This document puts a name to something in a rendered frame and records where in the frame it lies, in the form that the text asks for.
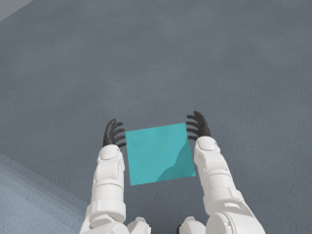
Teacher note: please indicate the left robot hand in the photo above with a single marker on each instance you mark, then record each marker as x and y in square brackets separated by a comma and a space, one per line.
[109, 135]

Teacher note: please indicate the left robot forearm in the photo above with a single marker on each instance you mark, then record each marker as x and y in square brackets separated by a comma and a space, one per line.
[107, 202]

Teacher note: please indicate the right robot upper arm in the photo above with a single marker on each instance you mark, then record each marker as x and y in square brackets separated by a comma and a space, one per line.
[223, 222]

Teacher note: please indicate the left robot upper arm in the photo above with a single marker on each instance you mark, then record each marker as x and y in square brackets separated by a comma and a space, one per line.
[113, 227]

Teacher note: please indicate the carton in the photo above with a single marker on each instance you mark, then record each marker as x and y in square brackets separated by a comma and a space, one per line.
[158, 154]

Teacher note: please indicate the left robot shin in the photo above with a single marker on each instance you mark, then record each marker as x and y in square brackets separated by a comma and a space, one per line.
[140, 219]

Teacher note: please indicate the right robot forearm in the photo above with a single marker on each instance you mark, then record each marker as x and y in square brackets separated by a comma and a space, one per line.
[220, 193]

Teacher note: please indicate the right robot hand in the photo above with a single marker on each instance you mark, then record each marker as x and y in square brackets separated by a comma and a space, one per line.
[202, 126]

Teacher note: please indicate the robot left thigh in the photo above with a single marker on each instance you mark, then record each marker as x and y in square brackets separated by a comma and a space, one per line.
[139, 227]

